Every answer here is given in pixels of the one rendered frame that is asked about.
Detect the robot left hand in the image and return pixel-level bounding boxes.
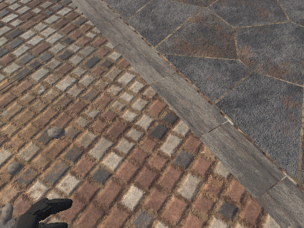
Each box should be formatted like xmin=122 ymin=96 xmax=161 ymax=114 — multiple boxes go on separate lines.
xmin=13 ymin=198 xmax=73 ymax=228

